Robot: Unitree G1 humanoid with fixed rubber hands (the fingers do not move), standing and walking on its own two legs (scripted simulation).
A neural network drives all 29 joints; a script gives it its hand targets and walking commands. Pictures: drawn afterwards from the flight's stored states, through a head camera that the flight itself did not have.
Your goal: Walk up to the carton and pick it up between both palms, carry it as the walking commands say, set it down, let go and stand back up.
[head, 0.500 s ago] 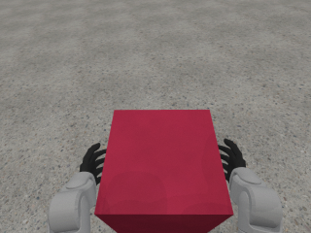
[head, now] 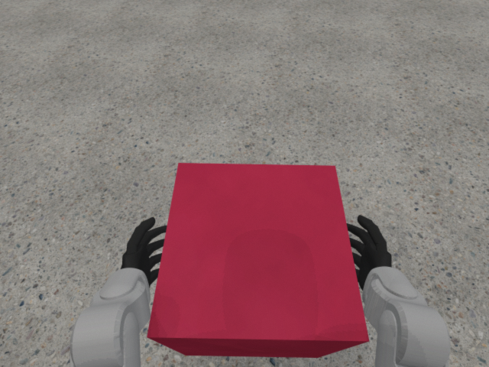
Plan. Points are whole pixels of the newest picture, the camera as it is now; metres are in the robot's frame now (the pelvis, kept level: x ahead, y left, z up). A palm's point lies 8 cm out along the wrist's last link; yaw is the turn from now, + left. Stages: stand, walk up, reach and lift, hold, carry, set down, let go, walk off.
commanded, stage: carry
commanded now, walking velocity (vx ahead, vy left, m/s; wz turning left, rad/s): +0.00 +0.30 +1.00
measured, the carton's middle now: (254, 268) +0.30 +0.01 +0.00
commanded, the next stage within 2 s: none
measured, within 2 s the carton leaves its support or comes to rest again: neither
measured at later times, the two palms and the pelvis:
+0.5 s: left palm out of the picture +0.14 +0.47 +0.03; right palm (140, 255) +0.30 +0.19 +0.05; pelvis -0.02 +0.21 -0.01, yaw +26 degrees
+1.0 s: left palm out of the picture -0.09 +0.66 +0.08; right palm out of the picture +0.18 +0.47 +0.09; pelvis -0.12 +0.36 +0.00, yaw +55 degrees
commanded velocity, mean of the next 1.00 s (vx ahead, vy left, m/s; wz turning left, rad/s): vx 0.00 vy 0.30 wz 1.00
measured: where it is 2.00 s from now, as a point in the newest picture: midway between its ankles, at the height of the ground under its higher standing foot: outside the picture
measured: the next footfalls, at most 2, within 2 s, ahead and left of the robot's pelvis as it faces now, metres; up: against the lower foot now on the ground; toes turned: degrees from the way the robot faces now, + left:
left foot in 0.36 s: +0.03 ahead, +0.36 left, +0.00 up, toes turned +27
right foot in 0.64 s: +0.06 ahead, +0.22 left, +0.00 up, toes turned +27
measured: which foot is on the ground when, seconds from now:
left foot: down 0.00-0.00, up 0.02-0.34, down 0.36-0.64, up 0.66-1.00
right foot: down 0.00-0.36, up 0.38-0.62, down 0.64-1.00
